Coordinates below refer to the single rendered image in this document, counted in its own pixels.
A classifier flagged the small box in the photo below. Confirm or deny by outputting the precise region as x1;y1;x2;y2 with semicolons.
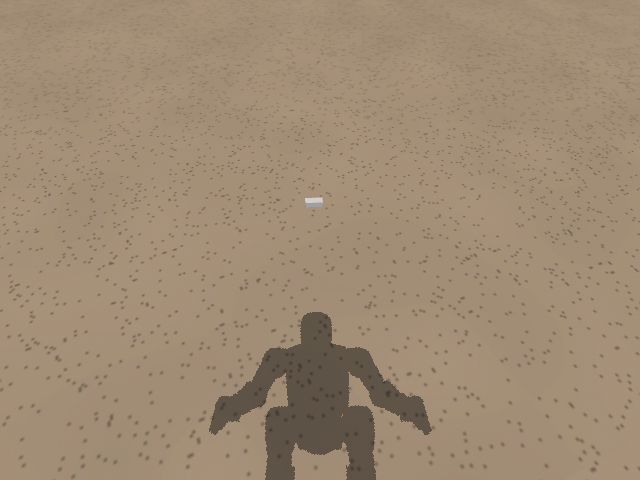
305;197;323;207

